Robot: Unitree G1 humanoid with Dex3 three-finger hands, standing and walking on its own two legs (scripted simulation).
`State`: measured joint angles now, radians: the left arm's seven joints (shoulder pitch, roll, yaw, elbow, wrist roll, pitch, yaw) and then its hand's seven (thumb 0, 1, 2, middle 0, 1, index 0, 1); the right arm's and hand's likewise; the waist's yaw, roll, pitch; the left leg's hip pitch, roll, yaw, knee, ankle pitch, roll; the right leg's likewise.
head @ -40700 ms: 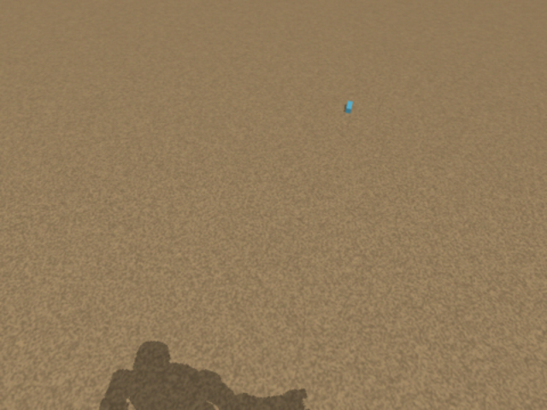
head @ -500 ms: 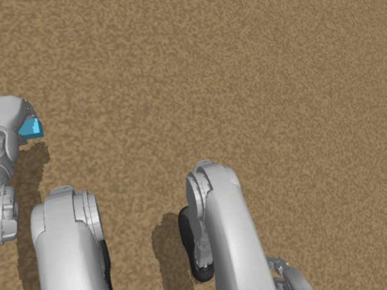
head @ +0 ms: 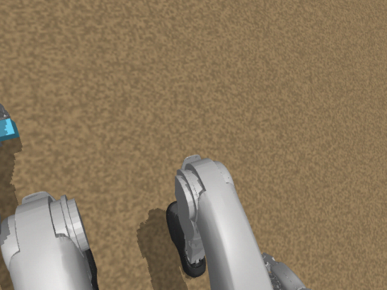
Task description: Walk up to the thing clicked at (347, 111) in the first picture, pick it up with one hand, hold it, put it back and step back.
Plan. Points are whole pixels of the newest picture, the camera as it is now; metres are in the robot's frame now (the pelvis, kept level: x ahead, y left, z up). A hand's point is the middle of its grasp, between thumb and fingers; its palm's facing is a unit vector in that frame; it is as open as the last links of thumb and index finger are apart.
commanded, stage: rest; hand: left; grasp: from above
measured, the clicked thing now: out of the picture +0.45 +0.29 -0.25
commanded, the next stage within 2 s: open in 0.80 s
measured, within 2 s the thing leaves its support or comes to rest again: rests again in 0.42 s
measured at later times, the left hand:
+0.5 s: hand out of the picture +0.44 +0.29 -0.24, palm faces -0.44 -0.15 -0.88, open 6.3 cm
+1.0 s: hand out of the picture +0.44 +0.28 -0.25, palm faces -0.44 -0.16 -0.89, open 6.4 cm
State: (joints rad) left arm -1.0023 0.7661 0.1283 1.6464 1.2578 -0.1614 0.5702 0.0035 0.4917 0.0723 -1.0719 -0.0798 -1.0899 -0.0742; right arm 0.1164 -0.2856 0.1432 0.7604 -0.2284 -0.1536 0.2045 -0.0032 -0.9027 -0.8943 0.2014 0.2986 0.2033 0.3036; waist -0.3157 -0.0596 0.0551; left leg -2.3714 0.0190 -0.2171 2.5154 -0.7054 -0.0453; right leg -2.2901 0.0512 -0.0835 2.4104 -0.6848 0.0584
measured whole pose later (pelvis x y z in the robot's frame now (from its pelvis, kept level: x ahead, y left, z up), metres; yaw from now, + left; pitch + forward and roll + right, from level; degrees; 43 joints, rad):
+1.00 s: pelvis -0.01 +0.01 +0.00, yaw -4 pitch +27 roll -13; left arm -1.04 0.92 0.14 1.82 1.26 -0.19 0.70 0.00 0.51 0.02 -1.09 -0.05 -1.11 -0.03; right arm 0.08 -0.33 0.26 0.74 -0.30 -0.27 0.29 0.00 -0.91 -0.90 0.20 0.30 0.20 0.30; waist -0.38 -0.12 0.14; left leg -2.35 0.03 -0.28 2.57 -0.72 -0.03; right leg -2.24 0.08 -0.14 2.40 -0.67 0.08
